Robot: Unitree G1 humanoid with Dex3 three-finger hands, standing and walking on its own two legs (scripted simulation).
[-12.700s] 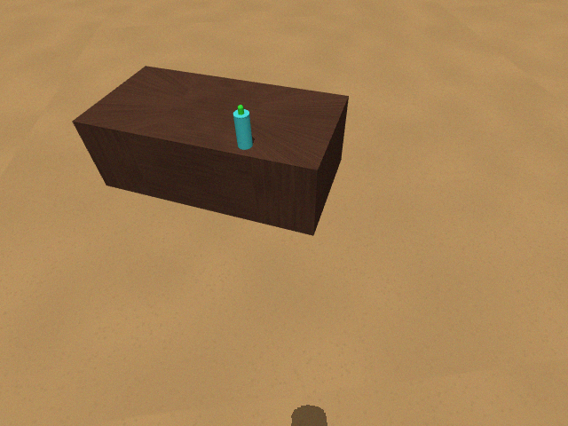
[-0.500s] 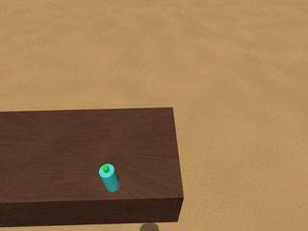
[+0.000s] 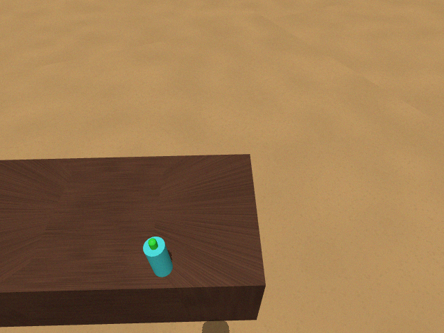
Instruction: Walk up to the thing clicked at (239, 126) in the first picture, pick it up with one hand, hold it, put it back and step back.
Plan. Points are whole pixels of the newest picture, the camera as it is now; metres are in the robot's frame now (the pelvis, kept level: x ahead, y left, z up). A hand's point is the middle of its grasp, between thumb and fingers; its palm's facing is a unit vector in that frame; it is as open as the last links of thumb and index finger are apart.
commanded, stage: stand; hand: left
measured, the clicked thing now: (157, 255) +0.43 +0.21 -0.30
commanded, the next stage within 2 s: go down in 0.06 s
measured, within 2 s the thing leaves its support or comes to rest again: neither
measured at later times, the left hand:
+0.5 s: hand out of the picture +0.17 +0.26 -0.14, palm faces +0.04 -0.93 -0.36, open 13.0 cm
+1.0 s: hand out of the picture +0.17 +0.28 -0.14, palm faces +0.04 -0.94 -0.34, open 17.0 cm
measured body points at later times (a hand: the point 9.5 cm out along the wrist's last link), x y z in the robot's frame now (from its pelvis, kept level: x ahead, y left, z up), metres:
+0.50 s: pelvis +0.00 +0.00 -0.01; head +0.04 +0.00 +0.43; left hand +0.17 +0.31 -0.12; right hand +0.11 -0.26 -0.13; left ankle +0.01 +0.12 -0.75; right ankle -0.01 -0.13 -0.75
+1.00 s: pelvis +0.03 +0.00 -0.04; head +0.07 +0.01 +0.41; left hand +0.16 +0.32 -0.12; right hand +0.19 -0.25 -0.12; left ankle +0.01 +0.12 -0.75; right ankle -0.01 -0.13 -0.75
